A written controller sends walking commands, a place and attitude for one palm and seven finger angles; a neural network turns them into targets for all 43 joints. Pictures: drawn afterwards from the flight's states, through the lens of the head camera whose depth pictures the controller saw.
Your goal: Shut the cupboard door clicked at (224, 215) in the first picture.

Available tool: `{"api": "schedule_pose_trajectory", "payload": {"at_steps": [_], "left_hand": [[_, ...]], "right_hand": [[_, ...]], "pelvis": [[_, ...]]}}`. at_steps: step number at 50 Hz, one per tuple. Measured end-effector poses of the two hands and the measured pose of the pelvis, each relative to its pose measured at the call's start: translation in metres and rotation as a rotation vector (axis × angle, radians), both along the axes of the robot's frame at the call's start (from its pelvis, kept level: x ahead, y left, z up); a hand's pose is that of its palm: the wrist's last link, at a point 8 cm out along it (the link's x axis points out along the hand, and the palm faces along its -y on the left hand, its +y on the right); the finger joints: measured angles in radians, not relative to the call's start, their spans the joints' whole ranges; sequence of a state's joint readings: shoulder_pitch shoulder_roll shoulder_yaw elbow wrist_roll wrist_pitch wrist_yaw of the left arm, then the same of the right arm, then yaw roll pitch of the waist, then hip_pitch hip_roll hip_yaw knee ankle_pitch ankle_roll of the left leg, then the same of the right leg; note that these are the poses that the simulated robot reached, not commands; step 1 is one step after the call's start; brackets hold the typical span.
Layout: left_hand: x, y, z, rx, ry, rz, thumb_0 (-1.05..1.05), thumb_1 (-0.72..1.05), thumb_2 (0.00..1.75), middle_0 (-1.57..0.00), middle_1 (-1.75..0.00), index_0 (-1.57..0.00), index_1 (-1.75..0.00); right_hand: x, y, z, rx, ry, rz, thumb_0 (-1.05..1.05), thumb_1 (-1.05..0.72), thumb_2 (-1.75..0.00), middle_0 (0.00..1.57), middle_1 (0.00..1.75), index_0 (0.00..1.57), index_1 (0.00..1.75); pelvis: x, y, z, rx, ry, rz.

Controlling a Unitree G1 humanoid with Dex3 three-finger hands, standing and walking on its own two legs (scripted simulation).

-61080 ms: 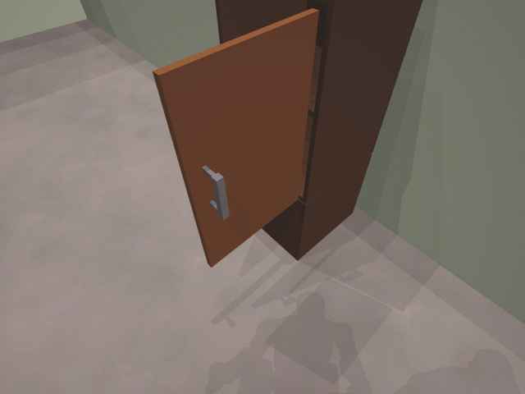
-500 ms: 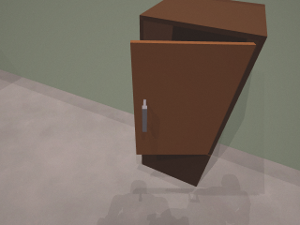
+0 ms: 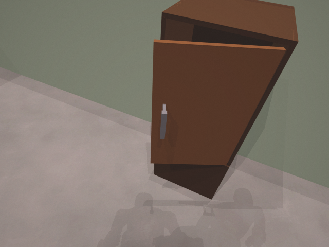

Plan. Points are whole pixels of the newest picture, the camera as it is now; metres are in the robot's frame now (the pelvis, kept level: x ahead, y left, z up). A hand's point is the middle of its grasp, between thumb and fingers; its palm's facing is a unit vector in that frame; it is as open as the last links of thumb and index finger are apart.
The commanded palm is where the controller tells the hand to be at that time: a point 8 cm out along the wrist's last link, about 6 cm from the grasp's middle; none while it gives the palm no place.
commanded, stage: shuffle to correct the standing spot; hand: left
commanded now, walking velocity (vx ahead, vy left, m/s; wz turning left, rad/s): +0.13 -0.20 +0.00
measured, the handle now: (163, 121) +0.54 +0.03 -0.03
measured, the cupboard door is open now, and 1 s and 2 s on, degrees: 25 25 25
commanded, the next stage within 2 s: come to a stop and stand still in 1.04 s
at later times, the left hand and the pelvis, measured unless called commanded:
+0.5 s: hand out of the picture -0.04 +0.10 -0.20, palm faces +0.08 -1.00 -0.06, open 7.4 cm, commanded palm none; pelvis +0.02 -0.04 -0.01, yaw +1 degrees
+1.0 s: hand out of the picture +0.13 +0.04 -0.18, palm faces +0.08 -0.98 -0.19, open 7.3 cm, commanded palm none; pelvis +0.09 -0.14 -0.01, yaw +2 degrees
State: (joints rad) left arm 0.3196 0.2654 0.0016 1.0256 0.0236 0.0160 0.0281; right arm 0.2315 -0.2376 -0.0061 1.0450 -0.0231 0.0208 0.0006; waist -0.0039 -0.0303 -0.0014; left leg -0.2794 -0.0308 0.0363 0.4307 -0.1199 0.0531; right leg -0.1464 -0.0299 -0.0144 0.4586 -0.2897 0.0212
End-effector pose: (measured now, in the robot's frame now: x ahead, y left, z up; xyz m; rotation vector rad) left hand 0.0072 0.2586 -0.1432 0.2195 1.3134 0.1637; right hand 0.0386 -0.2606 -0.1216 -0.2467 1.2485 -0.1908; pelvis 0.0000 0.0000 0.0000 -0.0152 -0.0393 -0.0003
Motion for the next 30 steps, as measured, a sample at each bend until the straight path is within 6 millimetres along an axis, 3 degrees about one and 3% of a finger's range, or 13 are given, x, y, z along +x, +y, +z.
{"api": "schedule_pose_trajectory", "payload": {"at_steps": [5,10,14,17,23,30], "left_hand": [[-0.036,-0.023,-0.004,-0.043,0.104,0.028,0.00,0.90,0.89,-0.20,-0.30,-0.19,-0.30],[-0.072,-0.053,-0.002,-0.079,0.184,0.077,0.00,0.90,0.89,-0.20,-0.30,-0.19,-0.30],[-0.093,-0.075,-0.005,-0.099,0.218,0.140,0.00,0.90,0.89,-0.20,-0.30,-0.20,-0.30],[-0.097,-0.088,-0.011,-0.129,0.227,0.172,0.00,0.90,0.89,-0.20,-0.30,-0.20,-0.30],[-0.073,-0.103,-0.031,-0.194,0.217,0.150,0.00,0.90,0.89,-0.20,-0.30,-0.20,-0.30],[0.006,-0.100,-0.015,-0.168,0.083,0.079,0.00,0.91,0.89,-0.20,-0.30,-0.20,-0.30]], "right_hand": [[-0.024,0.011,-0.010,0.044,0.066,-0.037,0.01,-0.91,-0.89,0.20,0.30,0.21,0.30],[-0.040,0.008,-0.016,0.069,0.114,-0.065,0.01,-0.91,-0.89,0.21,0.30,0.21,0.30],[-0.043,0.001,-0.014,0.063,0.143,-0.065,0.01,-0.91,-0.89,0.20,0.30,0.21,0.30],[-0.037,-0.003,-0.011,0.046,0.146,-0.056,0.01,-0.91,-0.89,0.20,0.30,0.21,0.30],[-0.023,-0.001,-0.017,0.017,0.102,-0.051,0.01,-0.91,-0.89,0.20,0.30,0.20,0.30],[-0.029,-0.005,-0.006,0.044,0.114,-0.091,0.01,-0.91,-0.89,0.20,0.30,0.21,0.30]], "pelvis": [[-0.001,-0.007,0.000,0.005,0.007,-0.006],[-0.001,-0.022,0.000,0.000,0.009,-0.005],[0.003,-0.032,0.000,-0.005,0.016,0.019],[0.009,-0.034,-0.002,-0.016,0.017,0.048],[0.019,-0.033,-0.014,-0.011,0.019,0.042],[0.028,-0.049,0.002,-0.002,0.034,0.019]]}}
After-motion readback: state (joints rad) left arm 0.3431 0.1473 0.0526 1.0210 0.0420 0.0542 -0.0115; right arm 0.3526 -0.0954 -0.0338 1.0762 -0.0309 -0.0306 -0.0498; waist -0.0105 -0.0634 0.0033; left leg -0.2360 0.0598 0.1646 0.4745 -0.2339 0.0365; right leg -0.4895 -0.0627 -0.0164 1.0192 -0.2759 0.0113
